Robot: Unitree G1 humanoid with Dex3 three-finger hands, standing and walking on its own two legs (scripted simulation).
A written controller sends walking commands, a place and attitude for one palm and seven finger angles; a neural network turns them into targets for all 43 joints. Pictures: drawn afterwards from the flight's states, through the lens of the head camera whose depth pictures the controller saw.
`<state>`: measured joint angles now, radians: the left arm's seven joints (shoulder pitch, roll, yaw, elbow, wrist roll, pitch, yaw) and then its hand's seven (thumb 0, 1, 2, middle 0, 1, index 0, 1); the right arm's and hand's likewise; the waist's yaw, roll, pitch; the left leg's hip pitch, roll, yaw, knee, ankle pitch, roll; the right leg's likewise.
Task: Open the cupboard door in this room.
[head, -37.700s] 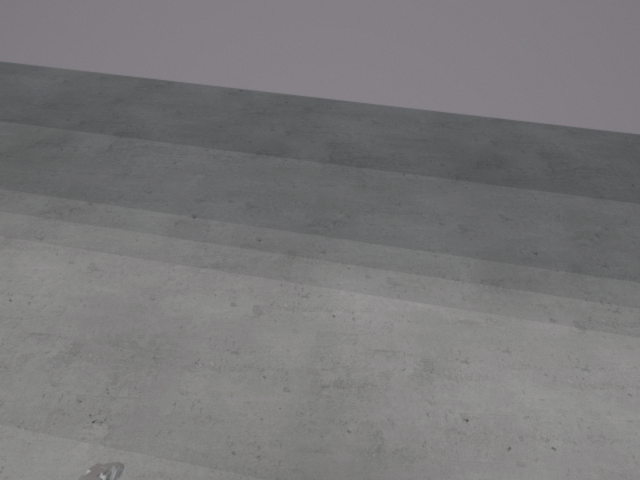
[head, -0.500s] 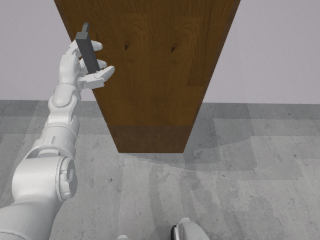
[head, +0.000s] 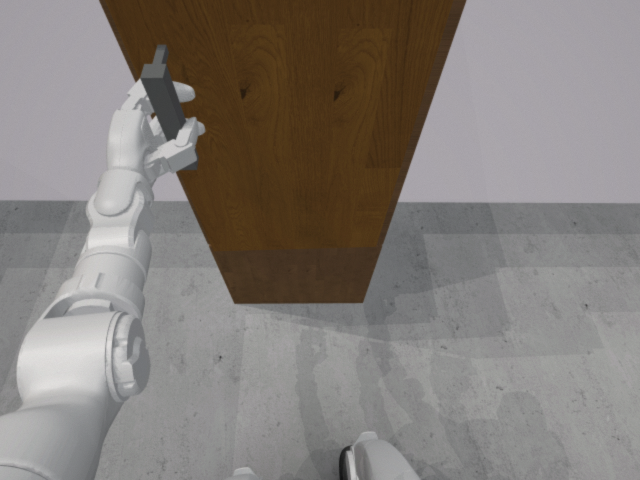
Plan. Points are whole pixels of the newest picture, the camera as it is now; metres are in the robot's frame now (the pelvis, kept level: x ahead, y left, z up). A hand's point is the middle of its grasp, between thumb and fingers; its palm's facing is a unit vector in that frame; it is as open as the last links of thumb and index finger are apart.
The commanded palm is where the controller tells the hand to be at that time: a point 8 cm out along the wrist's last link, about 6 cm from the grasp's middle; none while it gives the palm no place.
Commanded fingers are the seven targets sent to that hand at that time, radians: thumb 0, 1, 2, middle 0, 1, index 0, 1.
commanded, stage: pull the door open along its arc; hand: left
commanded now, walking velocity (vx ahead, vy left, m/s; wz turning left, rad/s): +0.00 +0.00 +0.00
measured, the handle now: (176, 111) +0.56 +0.14 +0.11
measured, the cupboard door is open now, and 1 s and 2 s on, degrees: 2 43 40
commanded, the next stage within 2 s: open thumb and fingers to let go in 0.98 s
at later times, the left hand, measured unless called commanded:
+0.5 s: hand (224, 226) +0.38 +0.07 +0.11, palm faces +0.20 -0.98 +0.06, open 6.4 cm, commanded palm +0.33 +0.12 +0.10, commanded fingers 0.00 0.90 0.90 -0.40 -1.35 -0.40 -1.35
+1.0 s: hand (286, 292) +0.30 +0.01 +0.11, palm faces +0.15 -0.99 -0.05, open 6.5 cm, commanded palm +0.24 +0.05 +0.10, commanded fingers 0.00 0.90 0.90 -0.40 -1.35 -0.40 -1.35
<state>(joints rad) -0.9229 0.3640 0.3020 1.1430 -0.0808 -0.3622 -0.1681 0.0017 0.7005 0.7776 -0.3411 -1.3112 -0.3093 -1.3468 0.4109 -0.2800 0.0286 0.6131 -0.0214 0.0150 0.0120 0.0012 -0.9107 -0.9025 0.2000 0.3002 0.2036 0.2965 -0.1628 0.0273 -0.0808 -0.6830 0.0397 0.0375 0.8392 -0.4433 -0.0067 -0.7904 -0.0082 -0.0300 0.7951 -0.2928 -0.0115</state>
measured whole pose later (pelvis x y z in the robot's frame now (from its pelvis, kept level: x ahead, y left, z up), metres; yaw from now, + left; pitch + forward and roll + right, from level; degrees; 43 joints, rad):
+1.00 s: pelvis +0.03 -0.03 +0.02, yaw +2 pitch +3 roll +0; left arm 0.15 -0.03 -0.38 -0.11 0.03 0.03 0.49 0.02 0.63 0.69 -0.31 -1.29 -0.34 -1.33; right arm 0.15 -0.17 0.02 0.55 -0.04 0.09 0.06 0.01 -0.91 -0.90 0.20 0.30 0.20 0.30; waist -0.04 0.07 -0.05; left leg -0.28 0.06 -0.01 0.66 -0.42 -0.05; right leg -0.39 0.01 -0.08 0.67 -0.33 -0.05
